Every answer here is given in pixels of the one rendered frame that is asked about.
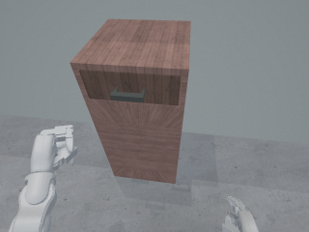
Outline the left robot hand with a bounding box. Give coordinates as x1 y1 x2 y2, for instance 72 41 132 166
30 125 77 174

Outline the handle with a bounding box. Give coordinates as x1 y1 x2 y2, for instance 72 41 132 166
110 87 146 103

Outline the cabinet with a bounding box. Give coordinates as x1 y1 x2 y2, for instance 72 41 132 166
70 18 191 184

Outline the drawer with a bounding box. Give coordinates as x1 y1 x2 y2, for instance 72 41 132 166
79 70 182 106

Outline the robot left forearm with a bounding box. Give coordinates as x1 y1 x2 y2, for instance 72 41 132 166
8 171 57 232

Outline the right robot hand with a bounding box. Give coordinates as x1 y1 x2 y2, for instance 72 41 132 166
222 194 259 232

